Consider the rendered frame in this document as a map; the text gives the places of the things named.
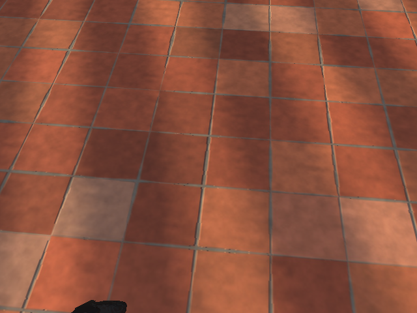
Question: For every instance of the left robot hand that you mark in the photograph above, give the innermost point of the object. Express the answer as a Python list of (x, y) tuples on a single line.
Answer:
[(101, 307)]

